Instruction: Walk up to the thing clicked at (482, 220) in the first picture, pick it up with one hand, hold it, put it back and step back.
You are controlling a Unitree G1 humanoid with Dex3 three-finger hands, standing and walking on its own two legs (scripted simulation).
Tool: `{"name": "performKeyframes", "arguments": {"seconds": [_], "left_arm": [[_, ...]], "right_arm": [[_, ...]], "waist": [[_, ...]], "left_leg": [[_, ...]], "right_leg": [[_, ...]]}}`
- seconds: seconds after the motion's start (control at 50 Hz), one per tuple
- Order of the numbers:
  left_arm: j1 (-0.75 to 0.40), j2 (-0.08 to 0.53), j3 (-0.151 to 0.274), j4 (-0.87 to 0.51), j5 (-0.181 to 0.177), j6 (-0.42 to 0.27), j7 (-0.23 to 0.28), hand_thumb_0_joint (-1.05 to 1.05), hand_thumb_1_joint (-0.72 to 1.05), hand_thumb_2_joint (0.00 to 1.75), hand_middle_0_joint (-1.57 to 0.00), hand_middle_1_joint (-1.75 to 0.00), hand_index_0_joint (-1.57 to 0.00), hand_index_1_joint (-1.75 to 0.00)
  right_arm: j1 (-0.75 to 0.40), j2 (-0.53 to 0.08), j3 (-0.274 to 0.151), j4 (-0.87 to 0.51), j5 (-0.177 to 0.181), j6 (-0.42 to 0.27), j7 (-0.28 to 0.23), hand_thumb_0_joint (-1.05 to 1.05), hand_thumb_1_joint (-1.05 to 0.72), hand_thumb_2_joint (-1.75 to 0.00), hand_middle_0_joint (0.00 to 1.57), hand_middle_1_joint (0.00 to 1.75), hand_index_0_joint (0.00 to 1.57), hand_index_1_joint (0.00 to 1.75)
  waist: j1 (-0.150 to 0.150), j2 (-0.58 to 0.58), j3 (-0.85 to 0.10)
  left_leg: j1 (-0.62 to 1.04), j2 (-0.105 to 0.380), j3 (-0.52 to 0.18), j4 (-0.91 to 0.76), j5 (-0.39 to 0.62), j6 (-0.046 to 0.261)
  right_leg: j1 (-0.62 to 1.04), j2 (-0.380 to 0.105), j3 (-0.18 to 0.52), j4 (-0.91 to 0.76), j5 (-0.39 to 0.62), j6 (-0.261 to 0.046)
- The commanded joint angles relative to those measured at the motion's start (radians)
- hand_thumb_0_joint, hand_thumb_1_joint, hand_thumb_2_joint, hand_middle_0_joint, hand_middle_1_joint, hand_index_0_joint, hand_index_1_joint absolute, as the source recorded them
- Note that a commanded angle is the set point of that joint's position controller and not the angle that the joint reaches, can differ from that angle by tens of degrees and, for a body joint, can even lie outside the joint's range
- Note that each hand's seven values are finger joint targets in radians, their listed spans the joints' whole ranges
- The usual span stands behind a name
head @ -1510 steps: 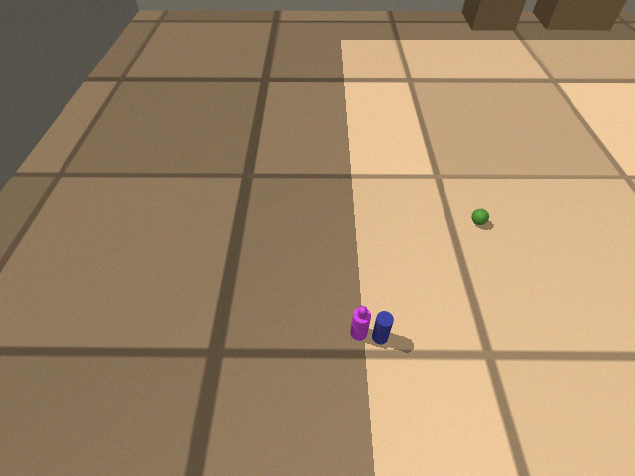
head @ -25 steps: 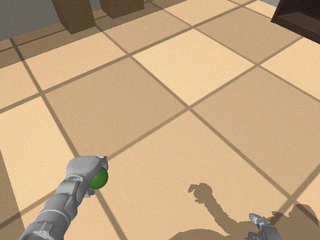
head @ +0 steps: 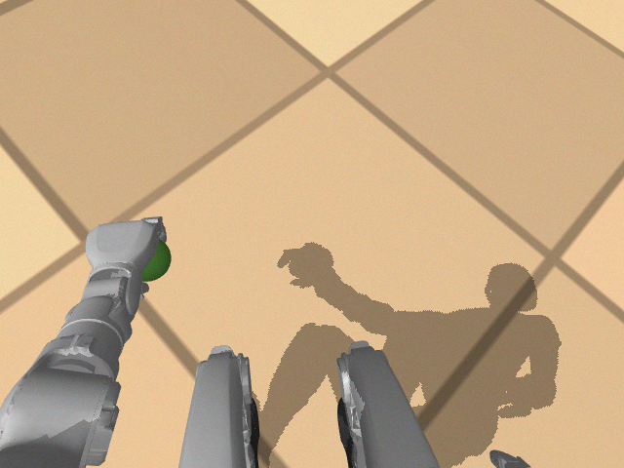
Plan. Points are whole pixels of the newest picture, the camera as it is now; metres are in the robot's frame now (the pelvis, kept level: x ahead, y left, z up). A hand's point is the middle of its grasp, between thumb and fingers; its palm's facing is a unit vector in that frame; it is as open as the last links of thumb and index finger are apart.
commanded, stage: crouch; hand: left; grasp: from above
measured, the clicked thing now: (146, 258) +0.42 +0.22 -0.14
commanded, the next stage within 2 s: lower in 1.18 s
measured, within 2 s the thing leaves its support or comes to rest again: neither
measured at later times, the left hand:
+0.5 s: hand (165, 289) +0.41 +0.24 -0.31, palm faces -0.44 -0.03 -0.90, open 9.2 cm
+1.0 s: hand (176, 291) +0.42 +0.24 -0.37, palm faces -0.46 -0.03 -0.89, open 9.2 cm
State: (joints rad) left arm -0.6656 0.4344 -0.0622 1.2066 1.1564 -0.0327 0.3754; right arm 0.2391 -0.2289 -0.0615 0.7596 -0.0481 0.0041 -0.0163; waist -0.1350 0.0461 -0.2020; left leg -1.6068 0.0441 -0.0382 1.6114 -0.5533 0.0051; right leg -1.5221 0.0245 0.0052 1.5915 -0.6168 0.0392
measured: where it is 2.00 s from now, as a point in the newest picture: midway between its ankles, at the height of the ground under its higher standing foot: (303, 460)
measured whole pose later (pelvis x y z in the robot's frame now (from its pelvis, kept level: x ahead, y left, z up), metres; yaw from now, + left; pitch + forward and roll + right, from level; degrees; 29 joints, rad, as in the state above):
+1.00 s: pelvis -0.02 -0.01 -0.20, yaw -5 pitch +35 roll -6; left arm -0.87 0.62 0.07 1.39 1.23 -0.15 0.43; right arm 0.14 -0.22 0.01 0.78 -0.13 -0.06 0.10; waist -0.19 -0.01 -0.09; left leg -2.25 0.05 -0.14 2.26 -0.64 -0.03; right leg -2.15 0.07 -0.05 2.24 -0.72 0.03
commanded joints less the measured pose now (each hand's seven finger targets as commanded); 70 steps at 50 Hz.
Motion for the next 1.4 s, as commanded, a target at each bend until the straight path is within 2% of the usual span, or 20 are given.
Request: {"name": "performKeyframes", "arguments": {"seconds": [0.0, 0.02, 0.08, 0.12, 0.22, 0.24, 0.36, 0.42, 0.48, 0.6, 0.64, 0.7, 0.72, 0.84, 0.9, 1.02, 1.1, 1.2, 1.3, 1.38], "left_arm": [[-0.362, 0.251, 0.07, -0.125, 0.005, -0.006, 0.04, 0.0, 0.48, 0.79, -0.83, -0.84, -0.87, -0.8], [-0.348, 0.215, 0.055, -0.099, 0.002, -0.012, 0.035, 0.0, 0.5, 0.76, -0.84, -0.83, -0.88, -0.79], [-0.41, 0.279, 0.083, -0.171, 0.016, -0.047, 0.036, 0.0, 0.52, 0.75, -0.85, -0.82, -0.9, -0.77], [-0.382, 0.268, 0.085, -0.139, 0.028, -0.059, 0.042, 0.0, 0.54, 0.76, -0.87, -0.81, -0.92, -0.77], [-0.458, 0.321, 0.11, -0.166, 0.048, -0.08, 0.088, 0.0, 0.51, 0.77, -0.87, -0.79, -0.9, -0.76], [-0.441, 0.307, 0.105, -0.118, 0.05, -0.075, 0.095, 0.0, 0.52, 0.75, -0.87, -0.79, -0.91, -0.75], [-0.493, 0.328, 0.11, -0.112, 0.049, -0.072, 0.115, 0.0, 0.5, 0.78, -0.88, -0.76, -0.91, -0.73], [-0.489, 0.352, 0.126, -0.098, 0.049, -0.07, 0.111, 0.0, 0.5, 0.78, -0.88, -0.76, -0.91, -0.73], [-0.468, 0.319, 0.113, -0.059, 0.041, -0.066, 0.107, 0.0, 0.52, 0.76, -0.9, -0.75, -0.92, -0.72], [-0.467, 0.35, 0.124, -0.03, 0.042, -0.068, 0.092, 0.0, 0.51, 0.74, -0.89, -0.74, -0.92, -0.71], [-0.486, 0.362, 0.133, -0.023, 0.039, -0.073, 0.091, 0.0, 0.53, 0.75, -0.9, -0.75, -0.93, -0.72], [-0.51, 0.411, 0.154, -0.04, 0.041, -0.085, 0.084, 0.0, 0.51, 0.73, -0.88, -0.74, -0.91, -0.71], [-0.479, 0.394, 0.152, 0.002, 0.046, -0.086, 0.083, 0.0, 0.51, 0.74, -0.89, -0.74, -0.92, -0.71], [-0.544, 0.427, 0.164, -0.004, 0.058, -0.113, 0.095, 0.0, 0.5, 0.69, -0.85, -0.74, -0.89, -0.7], [-0.516, 0.429, 0.17, 0.041, 0.068, -0.114, 0.099, 0.0, 0.49, 0.69, -0.86, -0.75, -0.9, -0.71], [-0.593, 0.473, 0.171, 0.028, 0.058, -0.124, 0.105, 0.0, 0.48, 0.72, -0.84, -0.76, -0.88, -0.72], [-0.569, 0.458, 0.161, 0.081, 0.055, -0.125, 0.105, 0.0, 0.47, 0.71, -0.84, -0.76, -0.87, -0.72], [-0.59, 0.49, 0.17, 0.06, 0.062, -0.131, 0.102, 0.0, 0.48, 0.73, -0.85, -0.75, -0.88, -0.72], [-0.555, 0.476, 0.162, 0.098, 0.058, -0.132, 0.1, 0.0, 0.48, 0.74, -0.88, -0.73, -0.9, -0.71], [-0.553, 0.472, 0.156, 0.175, 0.055, -0.139, 0.103, 0.0, 0.48, 0.72, -0.87, -0.73, -0.89, -0.7]], "right_arm": [[0.078, -0.204, -0.062, -0.075, -0.007, -0.043, -0.009, 0.0, -0.9, -0.9, 0.2, 0.3, 0.2, 0.3], [0.081, -0.202, -0.06, -0.069, -0.009, -0.047, -0.005, 0.0, -0.9, -0.9, 0.2, 0.3, 0.2, 0.3], [0.084, -0.205, -0.057, -0.064, -0.014, -0.058, 0.005, 0.0, -0.9, -0.9, 0.2, 0.3, 0.2, 0.3], [0.086, -0.211, -0.052, -0.055, -0.02, -0.063, 0.013, 0.0, -0.9, -0.9, 0.2, 0.3, 0.2, 0.3], [0.083, -0.215, -0.044, -0.035, -0.032, -0.076, 0.029, 0.0, -0.9, -0.9, 0.2, 0.3, 0.2, 0.3], [0.085, -0.214, -0.041, -0.034, -0.037, -0.08, 0.034, 0.0, -0.9, -0.9, 0.2, 0.3, 0.2, 0.3], [0.094, -0.214, -0.031, -0.016, -0.055, -0.088, 0.059, 0.0, -0.91, -0.9, 0.2, 0.3, 0.2, 0.3], [0.087, -0.213, -0.029, -0.012, -0.059, -0.086, 0.067, 0.0, -0.91, -0.9, 0.2, 0.3, 0.2, 0.3], [0.081, -0.208, -0.027, -0.014, -0.066, -0.084, 0.078, 0.0, -0.91, -0.9, 0.2, 0.3, 0.2, 0.3], [0.071, -0.21, -0.028, -0.015, -0.065, -0.074, 0.088, 0.0, -0.91, -0.9, 0.2, 0.3, 0.2, 0.3], [0.078, -0.213, -0.022, -0.015, -0.069, -0.074, 0.091, 0.0, -0.91, -0.9, 0.2, 0.3, 0.2, 0.3], [0.076, -0.219, -0.024, -0.014, -0.067, -0.07, 0.094, 0.0, -0.91, -0.9, 0.2, 0.3, 0.2, 0.3], [0.086, -0.216, -0.019, -0.014, -0.071, -0.071, 0.097, 0.0, -0.91, -0.9, 0.2, 0.3, 0.2, 0.3], [0.081, -0.221, -0.008, -0.005, -0.077, -0.071, 0.102, 0.0, -0.91, -0.9, 0.2, 0.3, 0.2, 0.3], [0.088, -0.228, -0.003, 0.0, -0.081, -0.072, 0.105, 0.0, -0.91, -0.9, 0.2, 0.3, 0.2, 0.3], [0.079, -0.237, 0.007, 0.009, -0.085, -0.075, 0.106, 0.0, -0.91, -0.9, 0.2, 0.3, 0.2, 0.3], [0.075, -0.237, 0.017, 0.018, -0.089, -0.08, 0.107, 0.0, -0.91, -0.9, 0.2, 0.3, 0.2, 0.3], [0.077, -0.25, 0.025, 0.021, -0.09, -0.08, 0.109, 0.0, -0.91, -0.9, 0.2, 0.3, 0.2, 0.3], [0.07, -0.249, 0.036, 0.02, -0.093, -0.077, 0.112, 0.0, -0.91, -0.9, 0.2, 0.3, 0.2, 0.3], [0.069, -0.26, 0.05, 0.018, -0.101, -0.081, 0.116, 0.0, -0.91, -0.9, 0.2, 0.3, 0.2, 0.3]], "waist": [[0.003, 0.098, -0.545], [-0.007, 0.085, -0.532], [-0.007, 0.128, -0.615], [-0.018, 0.129, -0.596], [-0.016, 0.181, -0.654], [-0.029, 0.181, -0.621], [-0.039, 0.191, -0.672], [-0.018, 0.207, -0.704], [-0.03, 0.207, -0.657], [-0.019, 0.21, -0.626], [-0.038, 0.191, -0.613], [-0.023, 0.192, -0.635], [-0.036, 0.174, -0.613], [-0.039, 0.197, -0.603], [-0.036, 0.199, -0.591], [-0.043, 0.199, -0.596], [-0.047, 0.19, -0.548], [-0.047, 0.234, -0.578], [-0.05, 0.21, -0.551], [-0.083, 0.158, -0.474]], "left_leg": [[0.382, -0.028, -0.021, -0.12, 0.044, 0.002], [0.352, -0.029, -0.028, -0.097, 0.031, 0.004], [0.331, -0.031, -0.029, -0.033, 0.032, 0.003], [0.294, -0.033, -0.044, -0.008, 0.019, 0.001], [0.27, -0.029, -0.032, 0.073, 0.013, 0.0], [0.261, -0.026, -0.037, 0.083, 0.01, -0.002], [0.189, -0.028, 0.004, 0.217, 0.12, 0.014], [0.18, -0.023, 0.007, 0.258, 0.153, 0.015], [0.144, -0.018, -0.002, 0.272, 0.13, 0.011], [0.077, -0.015, 0.0, 0.323, 0.119, 0.012], [0.034, -0.015, 0.004, 0.35, 0.121, 0.017], [0.017, -0.014, 0.006, 0.375, 0.109, 0.018], [0.002, -0.014, 0.003, 0.383, 0.108, 0.019], [-0.052, -0.013, 0.003, 0.415, 0.055, 0.018], [-0.044, -0.014, -0.001, 0.428, 0.054, 0.015], [-0.11, -0.013, 0.006, 0.47, 0.02, 0.02], [-0.139, -0.012, 0.003, 0.48, -0.005, 0.018], [-0.126, -0.01, -0.001, 0.506, 0.028, 0.014], [-0.156, -0.011, -0.001, 0.529, 0.04, 0.016], [-0.222, -0.01, -0.011, 0.556, 0.017, 0.023]], "right_leg": [[0.036, 0.014, -0.072, -0.104, 0.109, -0.083], [0.0, 0.013, -0.077, -0.081, 0.096, -0.084], [-0.04, 0.014, -0.081, -0.024, 0.096, -0.084], [-0.096, 0.008, -0.089, 0.012, 0.082, -0.081], [-0.174, 0.013, -0.095, 0.074, 0.077, -0.081], [-0.2, 0.009, -0.099, 0.09, 0.075, -0.08], [-0.183, 0.02, -0.097, 0.146, 0.185, -0.072], [-0.19, 0.029, -0.097, 0.186, 0.213, -0.073], [-0.227, 0.032, -0.11, 0.218, 0.191, -0.075], [-0.266, 0.041, -0.115, 0.273, 0.188, -0.076], [-0.251, 0.042, -0.113, 0.283, 0.204, -0.07], [-0.266, 0.047, -0.113, 0.305, 0.189, -0.072], [-0.261, 0.045, -0.116, 0.312, 0.188, -0.069], [-0.318, 0.051, -0.127, 0.355, 0.134, -0.075], [-0.341, 0.05, -0.136, 0.375, 0.131, -0.077], [-0.35, 0.058, -0.137, 0.396, 0.103, -0.076], [-0.381, 0.059, -0.145, 0.414, 0.077, -0.077], [-0.382, 0.06, -0.155, 0.45, 0.114, -0.077], [-0.376, 0.064, -0.157, 0.46, 0.134, -0.072], [-0.403, 0.066, -0.169, 0.47, 0.119, -0.067]]}}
